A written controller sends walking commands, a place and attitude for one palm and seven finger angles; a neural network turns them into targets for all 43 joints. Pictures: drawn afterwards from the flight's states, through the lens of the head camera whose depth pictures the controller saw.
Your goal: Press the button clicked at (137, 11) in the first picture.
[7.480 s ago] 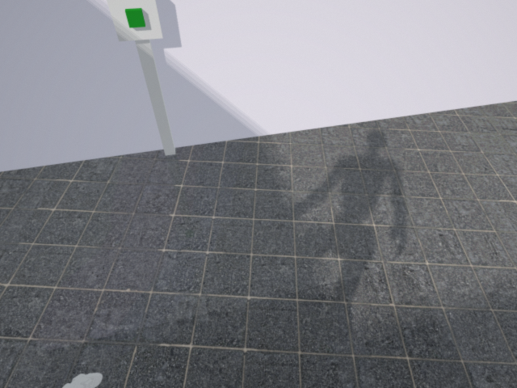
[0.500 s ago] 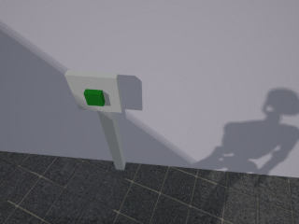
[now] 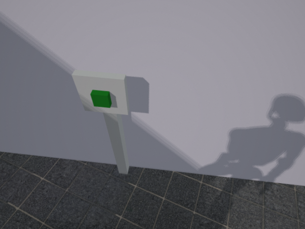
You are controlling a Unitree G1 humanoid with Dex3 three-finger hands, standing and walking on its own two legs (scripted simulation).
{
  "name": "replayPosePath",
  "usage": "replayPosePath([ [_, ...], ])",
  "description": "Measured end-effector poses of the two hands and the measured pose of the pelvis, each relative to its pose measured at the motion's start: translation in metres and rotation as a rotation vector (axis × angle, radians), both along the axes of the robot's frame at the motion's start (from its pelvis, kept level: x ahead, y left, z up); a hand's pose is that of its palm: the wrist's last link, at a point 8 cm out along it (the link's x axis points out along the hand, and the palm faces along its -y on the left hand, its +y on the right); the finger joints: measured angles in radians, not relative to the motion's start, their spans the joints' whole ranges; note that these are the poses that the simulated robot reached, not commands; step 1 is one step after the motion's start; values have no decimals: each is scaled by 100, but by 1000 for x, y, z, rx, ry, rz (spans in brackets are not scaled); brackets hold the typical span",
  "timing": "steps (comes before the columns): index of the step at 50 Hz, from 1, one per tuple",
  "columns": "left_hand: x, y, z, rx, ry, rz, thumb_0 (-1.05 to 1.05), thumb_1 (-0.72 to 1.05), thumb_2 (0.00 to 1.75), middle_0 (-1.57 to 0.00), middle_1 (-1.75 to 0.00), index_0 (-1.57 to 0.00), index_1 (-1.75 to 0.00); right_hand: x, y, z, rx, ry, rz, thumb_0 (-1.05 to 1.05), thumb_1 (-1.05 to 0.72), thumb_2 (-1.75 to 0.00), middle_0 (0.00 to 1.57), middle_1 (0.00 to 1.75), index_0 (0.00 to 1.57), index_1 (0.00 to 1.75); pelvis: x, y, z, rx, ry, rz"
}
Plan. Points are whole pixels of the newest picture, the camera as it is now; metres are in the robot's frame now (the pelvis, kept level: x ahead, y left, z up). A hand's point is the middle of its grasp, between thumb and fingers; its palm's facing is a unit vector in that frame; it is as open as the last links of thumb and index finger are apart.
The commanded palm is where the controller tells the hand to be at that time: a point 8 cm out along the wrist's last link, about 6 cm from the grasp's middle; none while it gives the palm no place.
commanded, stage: shuffle to correct the standing spot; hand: left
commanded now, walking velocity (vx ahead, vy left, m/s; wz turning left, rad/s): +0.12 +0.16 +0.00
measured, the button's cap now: (101, 98) +0.54 +0.23 +0.00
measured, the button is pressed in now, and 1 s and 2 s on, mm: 0 0 0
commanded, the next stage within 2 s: come to a stop and stand still in 0.12 s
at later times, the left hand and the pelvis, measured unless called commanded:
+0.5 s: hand out of the picture +0.12 +0.21 -0.17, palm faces +0.05 -0.97 -0.23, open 7.3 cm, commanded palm none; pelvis +0.06 +0.02 -0.01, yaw +2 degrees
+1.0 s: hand out of the picture +0.07 +0.25 -0.17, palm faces +0.06 -0.97 -0.25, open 7.4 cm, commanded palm none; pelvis +0.02 +0.04 +0.00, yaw +2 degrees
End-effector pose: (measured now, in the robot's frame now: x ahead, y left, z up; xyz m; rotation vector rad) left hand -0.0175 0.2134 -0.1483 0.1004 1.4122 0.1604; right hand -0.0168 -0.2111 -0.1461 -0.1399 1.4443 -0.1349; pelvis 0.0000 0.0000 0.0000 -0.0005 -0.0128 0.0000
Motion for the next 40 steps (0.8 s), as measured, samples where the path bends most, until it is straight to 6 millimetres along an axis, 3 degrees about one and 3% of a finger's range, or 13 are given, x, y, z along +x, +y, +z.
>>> replayPosePath([
  [8, -9, 27, -11, -9, 46, 49, 1, 90, 90, -20, -29, -20, -30, 14, 17, 2, -27, 0, 17, 0, -91, -89, 20, 30, 20, 30, 15, 24, -6, 5, 8, 9],
  [11, 1, 38, -9, 1, 80, 20, 1, 90, 90, -20, -29, -20, -30, 14, 26, 3, -28, -14, -10, 0, -91, -89, 20, 30, 20, 30, 22, 32, -7, 11, 21, -7],
  [20, 98, 48, 5, 72, -102, -15, 2, 93, 90, -20, -29, -20, -30, -1, 45, -6, 46, 124, -35, 0, -90, -89, 20, 30, 20, 30, 51, 27, -7, 33, 18, 25],
  [26, 131, 37, 8, 70, -151, -35, 1, 92, 90, -20, -29, -20, -30, 31, 40, -10, 48, 100, -59, 0, -90, -89, 20, 30, 20, 30, 65, 23, -5, 10, 22, 41],
  [33, 136, 29, 6, 44, -164, -16, 0, 92, 90, -20, -29, -20, -30, 74, 23, -5, -10, -12, -20, 2, -93, -89, 20, 30, 20, 30, 59, 21, -2, 18, 26, 26],
  [40, 113, 36, 6, 63, -166, -47, 0, 92, 90, -20, -29, -21, -30, 94, -4, 2, -53, -121, 13, 2, -92, -89, 20, 30, 20, 30, 42, 19, -5, 8, 21, 35],
])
